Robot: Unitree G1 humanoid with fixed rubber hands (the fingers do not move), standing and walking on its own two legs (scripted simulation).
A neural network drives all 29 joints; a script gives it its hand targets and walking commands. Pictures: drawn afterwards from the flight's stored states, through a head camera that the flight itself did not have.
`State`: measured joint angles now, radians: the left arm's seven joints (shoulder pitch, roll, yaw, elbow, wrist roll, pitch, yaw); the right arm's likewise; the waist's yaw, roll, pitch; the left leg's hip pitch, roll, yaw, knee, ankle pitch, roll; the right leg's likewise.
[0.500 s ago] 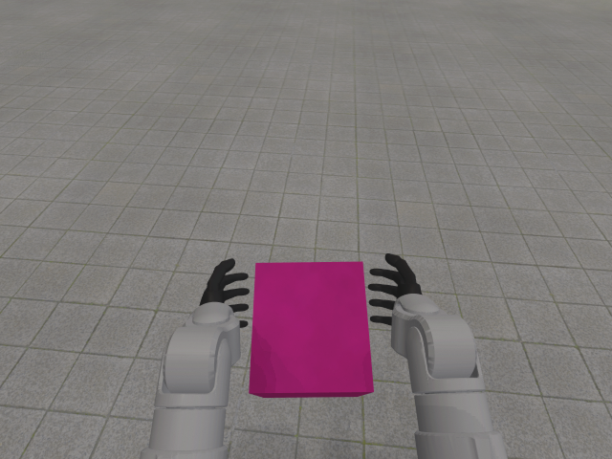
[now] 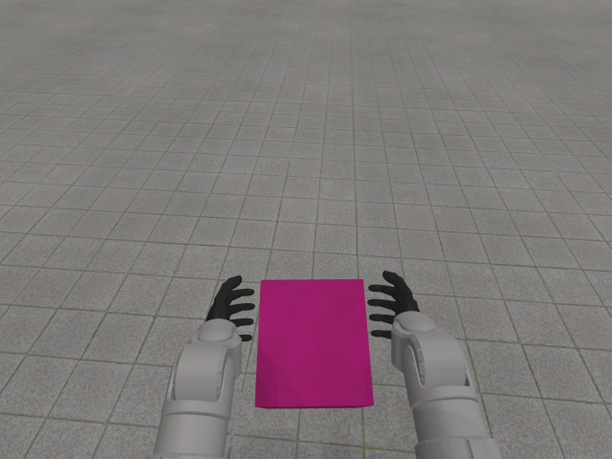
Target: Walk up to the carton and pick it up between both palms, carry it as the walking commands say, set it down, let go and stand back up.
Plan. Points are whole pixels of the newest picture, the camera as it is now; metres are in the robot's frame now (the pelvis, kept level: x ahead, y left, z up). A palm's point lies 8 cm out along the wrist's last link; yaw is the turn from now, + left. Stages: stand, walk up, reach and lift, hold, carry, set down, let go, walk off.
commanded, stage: hold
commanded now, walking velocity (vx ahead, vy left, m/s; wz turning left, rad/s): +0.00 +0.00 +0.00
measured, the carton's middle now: (311, 348) +0.33 +0.00 -0.06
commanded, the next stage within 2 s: set down in 0.64 s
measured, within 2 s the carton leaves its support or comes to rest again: neither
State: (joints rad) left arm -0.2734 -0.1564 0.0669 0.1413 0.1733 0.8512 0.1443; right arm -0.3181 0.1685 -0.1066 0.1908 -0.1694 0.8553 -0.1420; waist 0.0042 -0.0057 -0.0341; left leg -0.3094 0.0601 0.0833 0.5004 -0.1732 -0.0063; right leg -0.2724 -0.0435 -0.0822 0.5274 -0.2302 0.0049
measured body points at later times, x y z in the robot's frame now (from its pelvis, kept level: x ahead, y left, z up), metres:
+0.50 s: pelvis +0.01 +0.01 +0.01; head -0.07 +0.03 +0.45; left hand +0.32 +0.14 +0.06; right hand +0.32 -0.11 +0.06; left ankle +0.06 +0.13 -0.73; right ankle +0.03 -0.12 -0.73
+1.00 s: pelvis +0.00 +0.00 -0.01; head -0.04 +0.00 +0.44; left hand +0.32 +0.12 +0.01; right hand +0.32 -0.12 +0.01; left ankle +0.06 +0.13 -0.73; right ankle +0.03 -0.12 -0.73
